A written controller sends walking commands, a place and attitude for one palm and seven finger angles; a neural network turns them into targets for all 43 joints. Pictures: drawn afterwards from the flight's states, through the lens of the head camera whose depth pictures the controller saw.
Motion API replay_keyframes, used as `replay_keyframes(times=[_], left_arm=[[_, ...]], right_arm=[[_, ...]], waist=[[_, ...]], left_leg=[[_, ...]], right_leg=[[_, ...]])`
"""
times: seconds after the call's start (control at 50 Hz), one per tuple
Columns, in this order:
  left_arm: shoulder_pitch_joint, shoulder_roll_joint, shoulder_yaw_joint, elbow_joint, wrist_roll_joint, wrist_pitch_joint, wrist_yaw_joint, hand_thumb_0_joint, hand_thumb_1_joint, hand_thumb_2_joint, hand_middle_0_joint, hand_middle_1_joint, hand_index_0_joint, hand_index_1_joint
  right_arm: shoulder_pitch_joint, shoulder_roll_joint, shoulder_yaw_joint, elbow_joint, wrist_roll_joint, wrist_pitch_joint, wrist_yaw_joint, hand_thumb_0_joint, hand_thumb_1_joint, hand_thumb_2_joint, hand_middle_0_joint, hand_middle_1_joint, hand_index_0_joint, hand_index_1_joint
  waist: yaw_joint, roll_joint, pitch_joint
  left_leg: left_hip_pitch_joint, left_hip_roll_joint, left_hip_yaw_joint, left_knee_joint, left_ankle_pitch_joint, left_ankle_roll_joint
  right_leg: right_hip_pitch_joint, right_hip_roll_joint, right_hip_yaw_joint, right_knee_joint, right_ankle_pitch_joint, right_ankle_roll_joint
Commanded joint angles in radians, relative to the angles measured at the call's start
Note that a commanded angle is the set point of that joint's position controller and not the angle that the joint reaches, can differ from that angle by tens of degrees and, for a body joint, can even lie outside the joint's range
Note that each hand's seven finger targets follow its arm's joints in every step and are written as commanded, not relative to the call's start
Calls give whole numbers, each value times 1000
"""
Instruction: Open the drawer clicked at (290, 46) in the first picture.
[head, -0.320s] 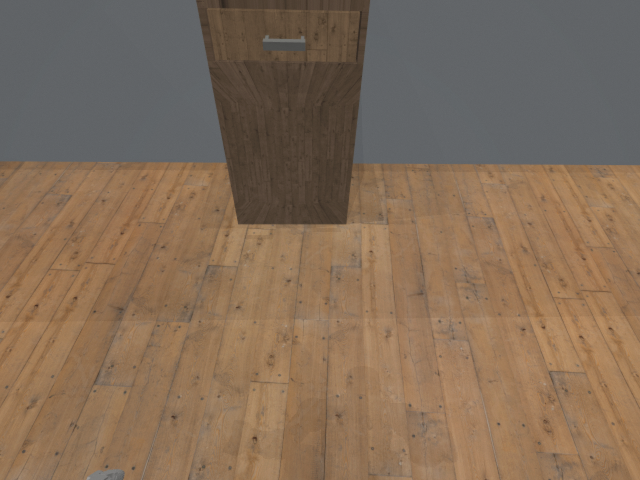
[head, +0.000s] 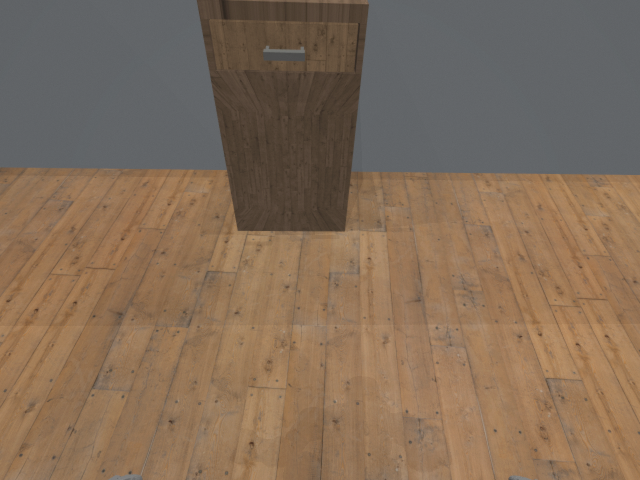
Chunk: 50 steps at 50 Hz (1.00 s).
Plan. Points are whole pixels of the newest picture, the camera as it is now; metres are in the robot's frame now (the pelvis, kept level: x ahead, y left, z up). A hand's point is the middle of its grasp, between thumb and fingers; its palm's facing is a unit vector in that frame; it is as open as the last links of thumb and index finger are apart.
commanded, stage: stand and wait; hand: left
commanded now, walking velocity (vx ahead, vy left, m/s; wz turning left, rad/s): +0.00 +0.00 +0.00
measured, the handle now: (284, 52) +1.24 +0.19 +0.03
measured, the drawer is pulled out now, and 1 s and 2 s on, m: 0.00 0.00 0.00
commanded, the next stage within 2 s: look at it before walking up in 0.50 s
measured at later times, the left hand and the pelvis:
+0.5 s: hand out of the picture +0.06 +0.24 -0.15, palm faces -0.02 -0.94 -0.34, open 7.4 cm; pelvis -0.01 -0.01 +0.00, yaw +0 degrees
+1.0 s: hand out of the picture +0.06 +0.23 -0.15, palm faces -0.03 -0.94 -0.33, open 7.4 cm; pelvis -0.01 -0.01 +0.00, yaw +0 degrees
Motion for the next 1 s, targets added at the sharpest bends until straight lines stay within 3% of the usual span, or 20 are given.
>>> replay_keyframes(times=[0.0,0.28,0.38,0.54,0.98], left_arm=[[-47,212,50,-65,-2,-22,15,0,900,900,-200,-300,-200,-300],[-39,216,46,-16,-4,-21,12,0,900,900,-200,-300,-200,-300],[-35,216,46,-7,-4,-23,12,0,900,900,-200,-300,-200,-300],[-39,215,44,-3,-3,-23,12,0,900,900,-200,-300,-200,-300],[-33,216,46,0,-2,-28,12,0,900,900,-200,-300,-200,-300]], right_arm=[[-48,-215,-52,-53,3,-25,-11,0,-900,-900,200,300,200,300],[-21,-226,-43,5,6,-22,-8,0,-900,-900,200,300,200,300],[-13,-227,-41,16,8,-24,-9,0,-900,-900,200,300,200,300],[-11,-225,-40,24,7,-22,-7,0,-900,-900,200,300,200,300],[-16,-223,-40,27,9,-23,-8,0,-900,-900,200,300,200,300]], waist=[[-8,16,-52],[-5,21,-16],[-5,14,-37],[-5,6,-13],[-7,9,-26]], left_leg=[[4,115,-84,-75,235,33],[-14,120,-98,-118,138,28],[-1,124,-98,-118,167,28],[-5,122,-99,-131,131,24],[20,129,-91,-130,177,19]], right_leg=[[16,-99,78,-73,243,-48],[4,-100,93,-124,131,-48],[19,-103,94,-120,165,-48],[-4,-100,100,-141,115,-46],[9,-103,102,-146,190,-48]])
